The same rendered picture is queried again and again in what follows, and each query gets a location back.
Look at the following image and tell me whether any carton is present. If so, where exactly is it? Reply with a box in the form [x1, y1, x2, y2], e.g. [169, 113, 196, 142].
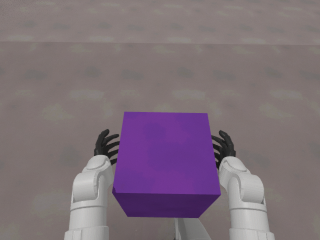
[112, 111, 221, 218]

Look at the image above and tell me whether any robot left hand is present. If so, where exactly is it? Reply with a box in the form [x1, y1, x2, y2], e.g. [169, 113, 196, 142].
[94, 129, 120, 165]

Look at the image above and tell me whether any right robot thigh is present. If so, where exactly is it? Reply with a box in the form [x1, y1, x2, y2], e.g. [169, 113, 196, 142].
[173, 217, 211, 240]

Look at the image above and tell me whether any left robot forearm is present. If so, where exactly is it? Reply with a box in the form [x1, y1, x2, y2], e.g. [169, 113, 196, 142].
[64, 155, 114, 240]

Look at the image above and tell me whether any robot right hand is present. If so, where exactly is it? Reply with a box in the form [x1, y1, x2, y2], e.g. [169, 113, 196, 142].
[211, 130, 236, 170]

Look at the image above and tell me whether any right robot forearm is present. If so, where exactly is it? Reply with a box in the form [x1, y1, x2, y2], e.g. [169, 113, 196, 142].
[218, 156, 275, 240]

